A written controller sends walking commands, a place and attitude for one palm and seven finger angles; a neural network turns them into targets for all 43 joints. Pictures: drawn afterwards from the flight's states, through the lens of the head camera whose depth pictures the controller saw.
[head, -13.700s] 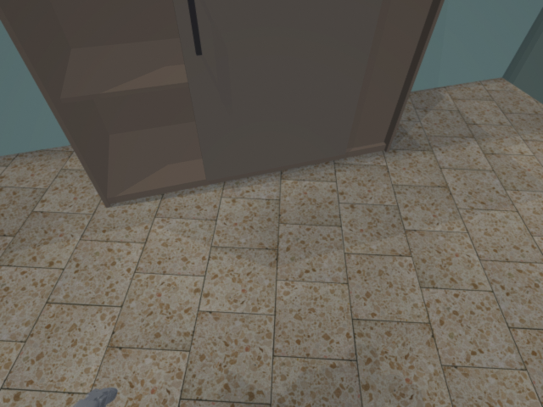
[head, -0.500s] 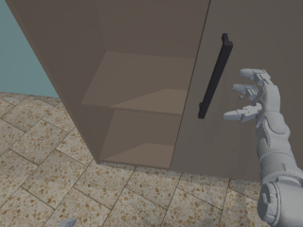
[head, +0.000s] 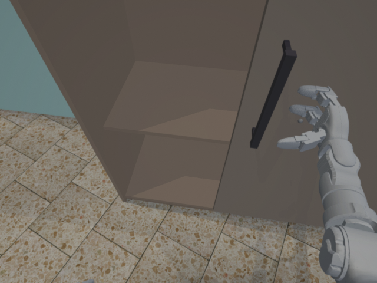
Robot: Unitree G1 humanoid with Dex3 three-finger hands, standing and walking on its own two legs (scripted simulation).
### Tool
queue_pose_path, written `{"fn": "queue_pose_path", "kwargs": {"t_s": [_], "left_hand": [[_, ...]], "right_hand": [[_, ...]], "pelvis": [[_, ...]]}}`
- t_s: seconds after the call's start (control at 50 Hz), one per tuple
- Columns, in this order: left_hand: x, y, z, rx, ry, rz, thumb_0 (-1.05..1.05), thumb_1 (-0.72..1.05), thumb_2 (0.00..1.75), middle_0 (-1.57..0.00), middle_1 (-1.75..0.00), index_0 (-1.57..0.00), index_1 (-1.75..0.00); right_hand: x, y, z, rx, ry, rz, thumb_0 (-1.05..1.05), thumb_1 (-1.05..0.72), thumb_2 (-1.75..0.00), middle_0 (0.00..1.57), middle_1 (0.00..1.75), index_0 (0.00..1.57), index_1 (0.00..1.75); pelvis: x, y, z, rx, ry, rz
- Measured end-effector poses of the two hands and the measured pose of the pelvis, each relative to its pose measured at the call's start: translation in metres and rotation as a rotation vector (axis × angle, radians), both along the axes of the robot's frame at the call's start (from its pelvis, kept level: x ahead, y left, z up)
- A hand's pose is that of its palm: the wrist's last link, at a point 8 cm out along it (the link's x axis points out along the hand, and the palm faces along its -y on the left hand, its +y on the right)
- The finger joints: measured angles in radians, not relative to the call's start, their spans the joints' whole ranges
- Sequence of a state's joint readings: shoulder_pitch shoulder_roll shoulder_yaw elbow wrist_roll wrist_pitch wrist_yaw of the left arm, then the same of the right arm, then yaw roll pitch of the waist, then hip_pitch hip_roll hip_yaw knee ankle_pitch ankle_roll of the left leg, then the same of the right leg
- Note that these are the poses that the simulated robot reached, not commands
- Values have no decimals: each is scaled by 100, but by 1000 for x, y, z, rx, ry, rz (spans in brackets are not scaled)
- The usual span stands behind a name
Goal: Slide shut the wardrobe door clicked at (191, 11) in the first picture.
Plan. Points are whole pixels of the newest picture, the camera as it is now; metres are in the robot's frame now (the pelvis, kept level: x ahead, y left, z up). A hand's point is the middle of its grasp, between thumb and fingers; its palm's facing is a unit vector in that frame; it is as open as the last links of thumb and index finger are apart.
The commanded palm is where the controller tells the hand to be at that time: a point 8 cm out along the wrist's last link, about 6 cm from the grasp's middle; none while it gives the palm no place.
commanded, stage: feel for the door with the fingertips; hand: right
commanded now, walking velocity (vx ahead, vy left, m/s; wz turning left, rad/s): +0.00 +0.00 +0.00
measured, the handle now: (267, 102) +0.51 -0.11 +0.11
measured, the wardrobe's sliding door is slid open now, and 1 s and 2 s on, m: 0.48 0.48 0.48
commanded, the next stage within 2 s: slide the fingers in behind the handle in 0.66 s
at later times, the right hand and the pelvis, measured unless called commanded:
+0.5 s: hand (283, 116) +0.45 -0.14 +0.12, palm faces +0.04 +1.00 -0.01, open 14.0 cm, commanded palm +0.43 -0.19 +0.11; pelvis +0.00 +0.00 +0.00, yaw +0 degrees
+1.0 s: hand (286, 112) +0.47 -0.14 +0.12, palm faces +0.05 +1.00 -0.02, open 13.5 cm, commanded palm +0.44 -0.19 +0.11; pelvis -0.01 +0.01 +0.00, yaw +0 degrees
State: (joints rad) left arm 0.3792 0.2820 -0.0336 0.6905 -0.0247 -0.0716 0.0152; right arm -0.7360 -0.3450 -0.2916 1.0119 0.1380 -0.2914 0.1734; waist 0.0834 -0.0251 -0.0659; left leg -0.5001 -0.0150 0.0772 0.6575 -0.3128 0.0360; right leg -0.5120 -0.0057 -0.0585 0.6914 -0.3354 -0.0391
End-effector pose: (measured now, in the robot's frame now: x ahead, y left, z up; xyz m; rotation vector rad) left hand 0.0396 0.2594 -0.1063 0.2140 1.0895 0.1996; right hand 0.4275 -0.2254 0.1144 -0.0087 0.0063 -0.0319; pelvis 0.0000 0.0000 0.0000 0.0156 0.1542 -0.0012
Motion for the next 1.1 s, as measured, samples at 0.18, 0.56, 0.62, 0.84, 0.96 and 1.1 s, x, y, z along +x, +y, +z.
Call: {"fn": "queue_pose_path", "kwargs": {"t_s": [0.18, 0.56, 0.62, 0.84, 0.96, 1.1], "left_hand": [[6, -2, 2, -12, -32, 10, 1, 90, 89, -20, -30, -20, -30], [18, -3, -1, -29, -55, -11, 1, 90, 89, -20, -30, -20, -30], [14, -1, -1, -25, -50, -4, 1, 90, 89, -20, -30, -20, -30], [-13, 6, -6, -8, 28, -1, 1, 90, 89, -20, -30, -20, -30], [-24, 6, -7, -8, 51, 2, 1, 90, 89, -20, -30, -20, -30], [-25, 4, -5, -15, 34, 16, 1, 90, 89, -20, -30, -20, -30]], "right_hand": [[6, 14, 6, -5, -28, 2, -1, 50, -30, 30, 120, 30, 120], [8, 36, 3, 0, -4, -19, -1, 50, -30, 30, 120, 30, 120], [10, 33, 4, -7, -3, -22, -1, 50, -30, 31, 120, 31, 121], [15, 29, 4, -11, -6, -17, -1, 50, -30, 36, 124, 36, 125], [16, 28, 4, -9, -8, -19, -1, 50, -30, 38, 126, 37, 126], [13, 31, 2, -7, -9, -10, -1, 50, -30, 35, 124, 35, 124]], "pelvis": [[4, 0, 1, -3, -1, 11], [0, 4, 0, -7, -6, 9], [-1, 5, 0, -8, -2, 11], [-7, 7, -3, -4, 18, -4], [-10, 7, -5, -4, 28, -4], [-9, 5, -4, -4, 25, 4]]}}
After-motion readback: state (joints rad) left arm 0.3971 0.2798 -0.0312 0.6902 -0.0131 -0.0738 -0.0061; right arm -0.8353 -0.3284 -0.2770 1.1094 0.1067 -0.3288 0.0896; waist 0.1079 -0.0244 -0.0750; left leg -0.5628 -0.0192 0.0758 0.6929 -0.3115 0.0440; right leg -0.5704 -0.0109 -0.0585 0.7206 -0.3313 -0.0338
